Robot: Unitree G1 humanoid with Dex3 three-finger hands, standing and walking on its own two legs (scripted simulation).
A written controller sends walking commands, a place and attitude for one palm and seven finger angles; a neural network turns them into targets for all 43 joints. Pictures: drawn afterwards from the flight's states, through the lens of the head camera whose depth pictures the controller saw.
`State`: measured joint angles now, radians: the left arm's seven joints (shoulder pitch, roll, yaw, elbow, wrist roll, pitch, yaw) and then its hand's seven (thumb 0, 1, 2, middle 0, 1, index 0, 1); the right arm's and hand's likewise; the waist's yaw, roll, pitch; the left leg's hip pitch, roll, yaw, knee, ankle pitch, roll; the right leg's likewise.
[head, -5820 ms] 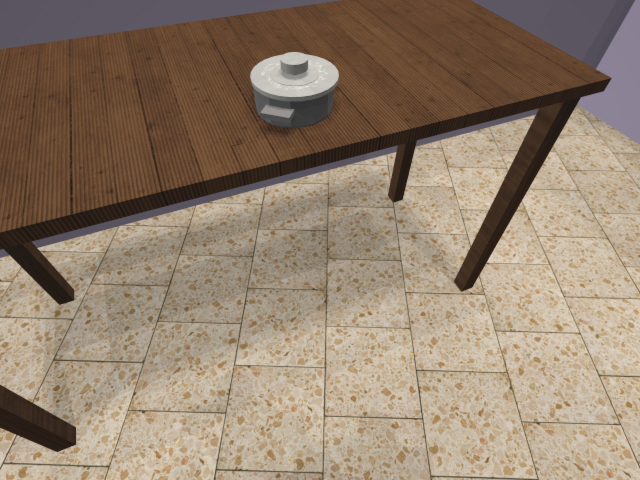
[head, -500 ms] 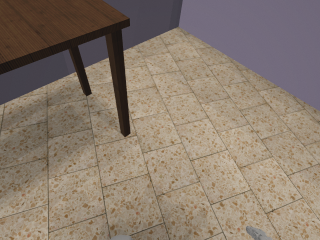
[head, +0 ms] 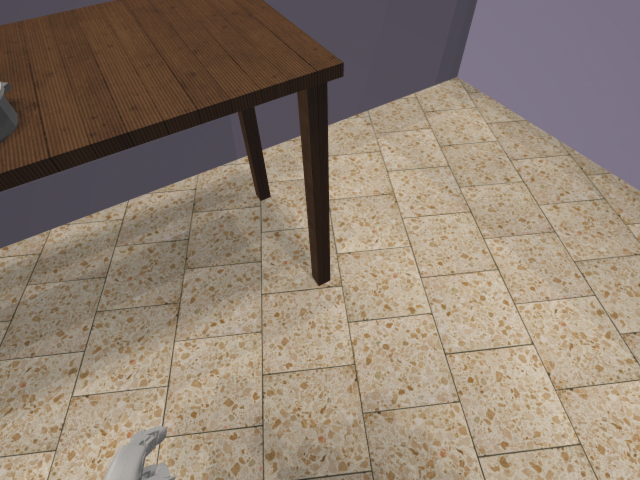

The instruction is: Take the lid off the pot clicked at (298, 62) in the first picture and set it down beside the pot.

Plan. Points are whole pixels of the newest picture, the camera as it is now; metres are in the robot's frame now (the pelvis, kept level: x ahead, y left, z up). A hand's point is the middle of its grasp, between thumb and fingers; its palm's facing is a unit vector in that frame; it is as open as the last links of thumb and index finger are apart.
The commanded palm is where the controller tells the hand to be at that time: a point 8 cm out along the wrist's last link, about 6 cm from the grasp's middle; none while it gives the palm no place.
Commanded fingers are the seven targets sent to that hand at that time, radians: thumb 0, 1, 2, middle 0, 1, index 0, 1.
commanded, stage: turn to face it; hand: left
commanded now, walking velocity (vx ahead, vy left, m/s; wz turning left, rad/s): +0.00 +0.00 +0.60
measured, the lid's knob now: out of the picture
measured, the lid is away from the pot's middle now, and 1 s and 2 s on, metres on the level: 0.00 0.00 0.00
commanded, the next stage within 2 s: take the last steps up to it in 0.76 s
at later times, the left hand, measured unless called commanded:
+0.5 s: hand out of the picture -0.05 +0.25 -0.18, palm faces +0.35 -0.90 -0.25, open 7.4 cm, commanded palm none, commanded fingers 0.00 0.90 0.90 -0.20 -0.30 -0.20 -0.30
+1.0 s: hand out of the picture +0.00 +0.24 -0.14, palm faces +0.46 -0.84 -0.28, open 7.4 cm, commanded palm none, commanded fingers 0.00 0.90 0.90 -0.20 -0.30 -0.20 -0.30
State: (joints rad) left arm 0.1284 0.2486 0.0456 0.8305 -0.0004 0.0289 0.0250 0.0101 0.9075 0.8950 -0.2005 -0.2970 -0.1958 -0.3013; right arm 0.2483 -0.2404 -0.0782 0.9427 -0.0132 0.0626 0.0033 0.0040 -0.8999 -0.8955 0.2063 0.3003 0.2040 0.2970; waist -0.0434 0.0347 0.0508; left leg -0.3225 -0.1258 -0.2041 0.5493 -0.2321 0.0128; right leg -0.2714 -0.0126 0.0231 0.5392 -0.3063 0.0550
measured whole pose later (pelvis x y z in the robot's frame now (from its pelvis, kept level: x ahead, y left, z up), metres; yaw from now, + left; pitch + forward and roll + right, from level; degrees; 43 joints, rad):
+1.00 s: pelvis +0.01 +0.02 +0.00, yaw +28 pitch -1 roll +1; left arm 0.21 0.18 0.02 0.93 0.01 0.01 0.02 0.01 0.91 0.89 -0.20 -0.30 -0.20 -0.30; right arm 0.27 -0.21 -0.05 1.01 -0.02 0.05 -0.01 0.00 -0.90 -0.90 0.20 0.30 0.20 0.30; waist -0.02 0.06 0.04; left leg -0.32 -0.08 -0.07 0.73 -0.43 0.02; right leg -0.23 -0.02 -0.05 0.54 -0.30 -0.01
